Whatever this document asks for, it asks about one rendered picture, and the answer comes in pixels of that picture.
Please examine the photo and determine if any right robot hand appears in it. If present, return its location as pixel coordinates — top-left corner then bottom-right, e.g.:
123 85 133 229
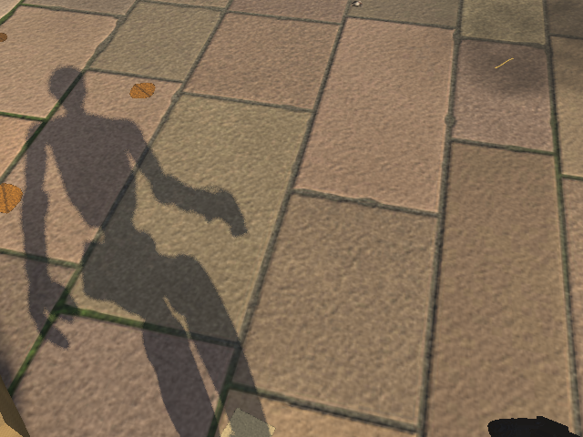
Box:
487 416 580 437

